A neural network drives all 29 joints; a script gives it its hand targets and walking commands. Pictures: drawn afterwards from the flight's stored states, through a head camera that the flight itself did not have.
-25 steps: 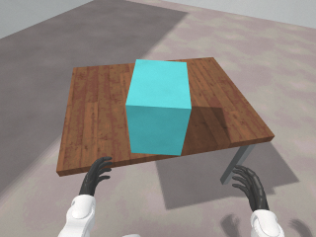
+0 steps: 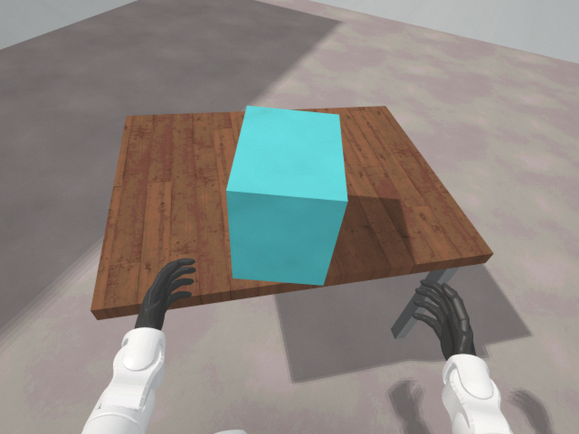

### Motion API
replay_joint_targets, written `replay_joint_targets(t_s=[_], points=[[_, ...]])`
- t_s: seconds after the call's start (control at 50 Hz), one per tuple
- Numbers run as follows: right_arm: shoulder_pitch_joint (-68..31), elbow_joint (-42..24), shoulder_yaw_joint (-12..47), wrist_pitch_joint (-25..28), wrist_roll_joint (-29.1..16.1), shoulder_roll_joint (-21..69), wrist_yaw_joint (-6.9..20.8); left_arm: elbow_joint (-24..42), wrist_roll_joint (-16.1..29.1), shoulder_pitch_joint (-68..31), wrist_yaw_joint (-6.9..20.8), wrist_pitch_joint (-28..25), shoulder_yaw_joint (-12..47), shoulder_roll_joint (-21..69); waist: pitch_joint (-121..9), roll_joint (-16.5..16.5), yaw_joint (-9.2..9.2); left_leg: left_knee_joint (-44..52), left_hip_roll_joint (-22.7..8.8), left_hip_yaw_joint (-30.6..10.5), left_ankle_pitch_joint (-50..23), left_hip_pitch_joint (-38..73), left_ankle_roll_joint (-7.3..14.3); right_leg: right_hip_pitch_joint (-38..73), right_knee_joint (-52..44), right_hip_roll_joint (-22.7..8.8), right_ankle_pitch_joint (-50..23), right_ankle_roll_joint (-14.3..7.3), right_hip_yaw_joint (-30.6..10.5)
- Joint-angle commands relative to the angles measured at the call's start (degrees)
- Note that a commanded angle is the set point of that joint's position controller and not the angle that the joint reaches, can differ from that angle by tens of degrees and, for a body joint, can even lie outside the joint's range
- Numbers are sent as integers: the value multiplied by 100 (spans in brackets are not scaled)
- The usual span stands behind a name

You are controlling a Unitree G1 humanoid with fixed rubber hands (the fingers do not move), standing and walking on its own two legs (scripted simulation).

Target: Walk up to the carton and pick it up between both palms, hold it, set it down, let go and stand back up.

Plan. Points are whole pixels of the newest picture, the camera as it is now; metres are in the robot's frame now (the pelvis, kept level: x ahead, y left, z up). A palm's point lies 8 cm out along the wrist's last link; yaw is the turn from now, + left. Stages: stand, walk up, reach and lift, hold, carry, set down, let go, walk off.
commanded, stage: reach and lift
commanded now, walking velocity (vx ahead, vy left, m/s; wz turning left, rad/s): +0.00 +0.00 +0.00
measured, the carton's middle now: (285, 196) +0.58 +0.00 -0.06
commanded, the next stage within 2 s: none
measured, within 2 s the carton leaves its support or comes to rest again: neither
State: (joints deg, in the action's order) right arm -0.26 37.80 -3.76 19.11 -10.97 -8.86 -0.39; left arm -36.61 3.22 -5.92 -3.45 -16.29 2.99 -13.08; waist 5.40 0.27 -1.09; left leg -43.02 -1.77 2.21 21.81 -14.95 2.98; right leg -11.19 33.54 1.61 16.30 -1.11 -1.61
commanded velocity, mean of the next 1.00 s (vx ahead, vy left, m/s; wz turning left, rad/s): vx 0.00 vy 0.00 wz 0.00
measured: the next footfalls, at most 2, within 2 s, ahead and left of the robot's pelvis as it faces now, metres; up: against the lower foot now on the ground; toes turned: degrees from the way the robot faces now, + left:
none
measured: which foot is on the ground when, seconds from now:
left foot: down 0.00-1.00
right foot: down 0.00-1.00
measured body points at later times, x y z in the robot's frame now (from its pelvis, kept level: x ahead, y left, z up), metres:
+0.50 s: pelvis +0.04 -0.01 +0.01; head +0.06 +0.01 +0.46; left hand +0.35 +0.18 +0.00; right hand +0.32 -0.24 +0.01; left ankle +0.03 +0.06 -0.72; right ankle +0.03 -0.17 -0.72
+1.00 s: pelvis +0.02 -0.03 +0.01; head +0.03 -0.02 +0.46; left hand +0.41 +0.17 +0.06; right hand +0.39 -0.23 +0.07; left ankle +0.03 +0.06 -0.72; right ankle +0.03 -0.17 -0.72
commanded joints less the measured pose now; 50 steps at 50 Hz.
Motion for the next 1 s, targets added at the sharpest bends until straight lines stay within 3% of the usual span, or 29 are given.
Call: replay_joint_targets(t_s=[0.0, 0.02, 0.04, 0.06, 0.1, 0.16, 0.22, 0.24, 0.26, 0.28, 0.34, 0.4, 0.44, 0.5, 0.6, 0.62, 0.64, 0.68, 0.76, 0.78, 0.8, 0.88, 0.98], points=[[-2003, -379, -359, -35, 42, -652, -31, 361, 857, -1905, -36, 171, 401, -478, -1299, -476, -162, 2245, -411, -904, 268, 267, -838, -174, -835, -126, -16, -144, 92], [-1969, -376, -391, -44, 73, -641, -73, 251, 773, -1822, 20, 251, 297, -471, -1414, -491, -130, 2185, -328, -881, 0, 311, -835, -90, -848, -75, -186, -143, 146], [-1987, -285, -482, -36, 177, -701, -82, 370, 673, -1781, 29, 309, 305, -382, -1458, -608, -233, 2198, -363, -938, -273, 465, -913, -108, -832, -77, -393, -151, 174], [-2137, -185, -409, -76, 164, -685, -87, 339, 722, -2022, 53, 363, 226, -422, -1478, -497, -200, 2191, -364, -928, -365, 453, -913, -30, -879, -84, -386, -121, 133], [-1932, -191, -478, -10, 170, -732, -134, 482, 632, -1760, 77, 420, 167, -367, -1673, -583, -244, 1994, -311, -873, -1287, 713, -993, -16, -811, -13, -999, -127, 200], [-1891, -343, -369, 110, 78, -808, -178, 892, 576, -1789, 132, 396, -21, -493, -1944, -732, -160, 1761, -222, -770, -2426, 1037, -1061, 58, -794, 47, -1594, -100, 218], [-1812, -341, -234, 252, 11, -768, -230, 1100, 583, -1559, 189, 396, -80, -458, -2083, -688, -155, 1555, -166, -715, -3745, 1267, -1129, 233, -756, 76, -2188, -73, 223], [-1976, -236, -286, 282, 23, -913, -243, 1290, 553, -1771, 170, 397, -106, -400, -2263, -940, -205, 1436, -125, -669, -4120, 1371, -1150, 127, -749, 104, -2282, -123, 243], [-2021, -417, -169, 329, -38, -851, -255, 1278, 534, -1739, 197, 413, -194, -399, -2219, -829, -110, 1405, -69, -594, -4142, 1253, -1123, 176, -733, 119, -2289, -124, 219], [-2117, -526, -217, 328, -49, -912, -275, 1499, 629, -1921, 170, 347, -199, -508, -2427, -837, -144, 1413, -50, -564, -4111, 1340, -1109, 187, -734, 112, -2383, -97, 212], [-2136, -443, -147, 374, -94, -909, -266, 1569, 625, -1879, 154, 331, -232, -538, -2462, -978, -8, 1380, -105, -637, -4602, 1452, -1153, 163, -710, 132, -2443, -120, 222], [-2417, -592, -210, 378, -18, -945, -337, 1552, 735, -2122, 175, 326, -249, -608, -2628, -749, -146, 1369, -59, -553, -4512, 1296, -1074, 196, -707, 133, -2603, -81, 198], [-2518, -742, -207, 349, -44, -967, -356, 1646, 808, -2224, 179, 327, -342, -673, -2701, -639, -95, 1358, -32, -513, -4359, 1221, -1010, 226, -712, 145, -2701, -79, 215], [-2734, -632, -43, 228, -16, -910, -441, 1178, 916, -2446, 257, 345, -454, -774, -2445, -323, -48, 1494, 79, -405, -3721, 767, -864, 514, -713, 46, -2899, -2, 108], [-3446, -471, -140, -107, 26, -931, -507, 695, 1133, -3253, 297, 413, -382, -902, -2448, -145, -188, 1622, 80, -368, -2724, 358, -693, 266, -724, -9, -2162, 66, 39], [-3627, -435, -68, -214, 13, -938, -515, 508, 1134, -3456, 294, 470, -413, -980, -2410, -124, -85, 1659, 87, -357, -2565, 258, -634, 269, -747, -30, -2003, 48, 15], [-3816, -356, -107, -294, 52, -922, -531, 409, 1193, -3644, 307, 510, -329, -945, -2333, -69, -209, 1691, 59, -381, -2389, 209, -610, 153, -779, -33, -1799, 33, 21], [-4117, -273, -168, -525, 48, -941, -542, -31, 1201, -3889, 313, 645, -337, -982, -2284, -66, -120, 1803, 72, -345, -1919, 62, -544, 81, -867, -40, -1270, 8, 9], [-4831, -104, -258, -946, 140, -911, -579, -835, 1315, -4740, 295, 869, -147, -1016, -2296, 92, -223, 1974, -10, -423, -843, -272, -439, -182, -916, -107, -571, 20, 16], [-5026, -52, -113, -1060, 71, -831, -608, -1130, 1397, -4920, 294, 889, -138, -1117, -2243, 93, -93, 1962, 9, -412, -722, -391, -366, -276, -913, -129, -434, 42, -14], [-5134, -137, -129, -1121, 38, -907, -600, -1214, 1511, -5147, 292, 887, 4, -1138, -2319, 206, -186, 1946, -28, -421, -586, -453, -379, -321, -898, -142, -361, 36, -32], [-5509, 75, -59, -1347, 95, -775, -684, -1610, 1700, -5749, 286, 831, 142, -1216, -2568, 250, -251, 1843, -9, -335, -711, -566, -319, -389, -839, -180, -450, 48, 5], [-5667, 524, -164, -1302, 76, -825, -719, -1435, 1742, -6247, 294, 588, 323, -1264, -3519, -186, -405, 1500, -59, -399, -1992, 182, -523, -662, -709, -29, -1379, -15, 178]])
